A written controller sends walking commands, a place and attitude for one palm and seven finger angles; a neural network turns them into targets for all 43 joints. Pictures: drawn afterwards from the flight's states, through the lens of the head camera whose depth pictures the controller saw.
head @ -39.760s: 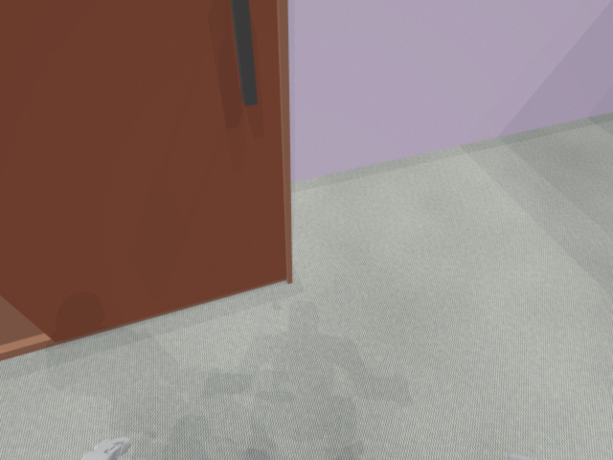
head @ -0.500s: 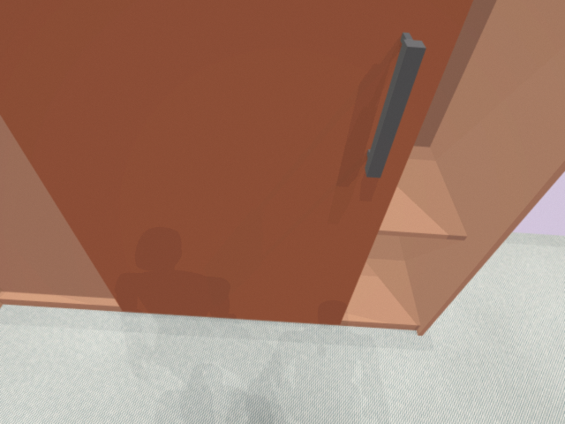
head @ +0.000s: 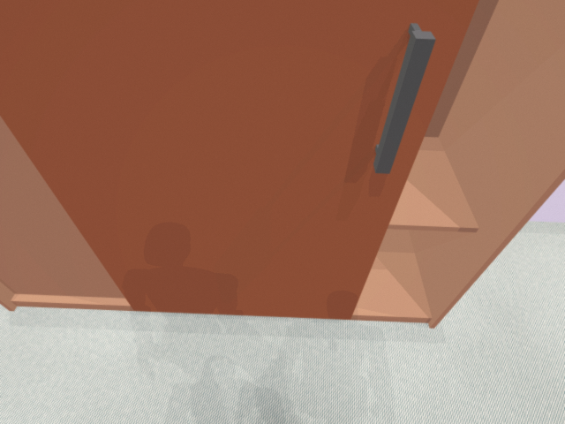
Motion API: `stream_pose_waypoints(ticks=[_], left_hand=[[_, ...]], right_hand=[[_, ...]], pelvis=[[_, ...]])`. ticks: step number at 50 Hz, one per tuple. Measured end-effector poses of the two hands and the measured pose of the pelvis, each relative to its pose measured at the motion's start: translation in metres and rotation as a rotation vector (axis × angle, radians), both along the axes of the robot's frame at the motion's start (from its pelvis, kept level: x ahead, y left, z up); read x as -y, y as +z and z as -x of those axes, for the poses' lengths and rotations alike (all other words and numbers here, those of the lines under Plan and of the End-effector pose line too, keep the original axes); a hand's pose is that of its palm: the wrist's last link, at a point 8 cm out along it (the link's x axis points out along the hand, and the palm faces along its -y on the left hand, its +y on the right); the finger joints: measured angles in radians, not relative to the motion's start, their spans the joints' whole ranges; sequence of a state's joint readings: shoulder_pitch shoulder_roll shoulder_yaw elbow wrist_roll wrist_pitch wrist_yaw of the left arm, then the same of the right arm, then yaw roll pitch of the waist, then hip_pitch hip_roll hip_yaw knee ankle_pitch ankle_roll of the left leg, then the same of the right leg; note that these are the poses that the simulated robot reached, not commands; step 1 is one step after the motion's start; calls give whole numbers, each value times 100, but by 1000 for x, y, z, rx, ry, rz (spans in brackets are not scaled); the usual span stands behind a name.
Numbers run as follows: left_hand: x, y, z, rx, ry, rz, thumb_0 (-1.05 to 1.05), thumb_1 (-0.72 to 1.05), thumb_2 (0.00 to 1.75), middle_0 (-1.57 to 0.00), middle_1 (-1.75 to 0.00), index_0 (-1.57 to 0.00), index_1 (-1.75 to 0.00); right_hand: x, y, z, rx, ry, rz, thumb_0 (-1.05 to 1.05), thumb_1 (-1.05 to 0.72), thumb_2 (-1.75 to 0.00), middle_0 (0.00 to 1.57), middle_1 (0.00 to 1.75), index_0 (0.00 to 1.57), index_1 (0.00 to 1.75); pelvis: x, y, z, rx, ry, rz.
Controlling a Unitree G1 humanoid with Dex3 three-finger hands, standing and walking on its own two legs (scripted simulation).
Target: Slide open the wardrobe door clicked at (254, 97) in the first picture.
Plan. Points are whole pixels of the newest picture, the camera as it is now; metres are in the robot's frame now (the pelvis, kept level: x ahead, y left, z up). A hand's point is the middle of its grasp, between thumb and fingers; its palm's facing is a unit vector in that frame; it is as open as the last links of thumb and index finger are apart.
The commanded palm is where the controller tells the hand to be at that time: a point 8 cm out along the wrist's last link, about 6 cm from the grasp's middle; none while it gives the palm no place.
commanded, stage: look again from close up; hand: right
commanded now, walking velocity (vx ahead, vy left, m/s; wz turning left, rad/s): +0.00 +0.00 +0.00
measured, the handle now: (396, 105) +0.57 -0.15 +0.17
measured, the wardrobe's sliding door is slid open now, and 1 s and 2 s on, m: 0.30 0.30 0.30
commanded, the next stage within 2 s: shuffle to correct the standing spot in 0.20 s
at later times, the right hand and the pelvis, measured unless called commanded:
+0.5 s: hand out of the picture +0.01 -0.17 -0.18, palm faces +0.07 +0.98 -0.17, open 7.4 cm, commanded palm none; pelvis +0.02 +0.00 -0.01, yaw -1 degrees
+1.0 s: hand (406, 423) +0.18 -0.20 -0.18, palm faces +0.02 +0.96 -0.27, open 7.3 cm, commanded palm none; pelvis +0.11 +0.00 -0.02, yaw -1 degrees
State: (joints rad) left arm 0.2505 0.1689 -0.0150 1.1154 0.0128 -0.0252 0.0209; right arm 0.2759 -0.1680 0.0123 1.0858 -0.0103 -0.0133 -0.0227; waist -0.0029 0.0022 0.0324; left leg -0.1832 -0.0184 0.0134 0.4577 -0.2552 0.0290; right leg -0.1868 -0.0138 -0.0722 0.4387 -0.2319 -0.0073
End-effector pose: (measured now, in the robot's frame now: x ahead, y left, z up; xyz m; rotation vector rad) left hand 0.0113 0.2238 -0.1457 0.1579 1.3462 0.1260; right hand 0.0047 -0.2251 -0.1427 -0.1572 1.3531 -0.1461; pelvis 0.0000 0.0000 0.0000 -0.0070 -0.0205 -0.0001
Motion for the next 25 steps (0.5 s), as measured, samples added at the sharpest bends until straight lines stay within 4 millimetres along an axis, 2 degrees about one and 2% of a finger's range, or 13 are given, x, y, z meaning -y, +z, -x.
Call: stream_pose_waypoints(ticks=[18, 25], left_hand=[[-3, -1, -7, -9, -6, 2, 1, 91, 89, -20, -30, -20, -30], [1, -4, -7, -49, -12, 2, 1, 91, 89, -20, -30, -20, -30]], right_hand=[[-5, 0, 1, -14, -17, 0, 1, -90, -90, 20, 29, 20, 30], [-7, -9, 2, -30, -58, -28, 1, -90, -90, 19, 29, 20, 30]], pelvis=[[-4, 0, -8, -5, -4, 2], [-1, -6, -24, -10, -14, -15]])
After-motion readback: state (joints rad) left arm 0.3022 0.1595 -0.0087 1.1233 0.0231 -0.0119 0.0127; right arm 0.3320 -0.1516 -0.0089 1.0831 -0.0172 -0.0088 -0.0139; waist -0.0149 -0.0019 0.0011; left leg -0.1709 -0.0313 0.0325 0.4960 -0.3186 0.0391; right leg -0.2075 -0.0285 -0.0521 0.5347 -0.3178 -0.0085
